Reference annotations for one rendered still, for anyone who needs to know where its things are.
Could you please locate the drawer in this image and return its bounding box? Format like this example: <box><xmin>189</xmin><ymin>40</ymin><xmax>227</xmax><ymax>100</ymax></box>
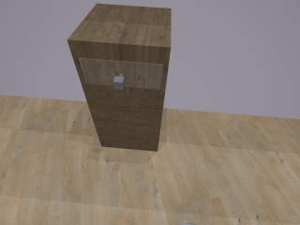
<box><xmin>78</xmin><ymin>57</ymin><xmax>163</xmax><ymax>89</ymax></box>

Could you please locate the cabinet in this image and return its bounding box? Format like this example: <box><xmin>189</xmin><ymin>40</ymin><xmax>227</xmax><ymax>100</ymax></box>
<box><xmin>67</xmin><ymin>3</ymin><xmax>172</xmax><ymax>152</ymax></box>

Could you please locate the handle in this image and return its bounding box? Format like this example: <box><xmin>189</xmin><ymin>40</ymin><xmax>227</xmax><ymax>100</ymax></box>
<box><xmin>113</xmin><ymin>73</ymin><xmax>125</xmax><ymax>90</ymax></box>

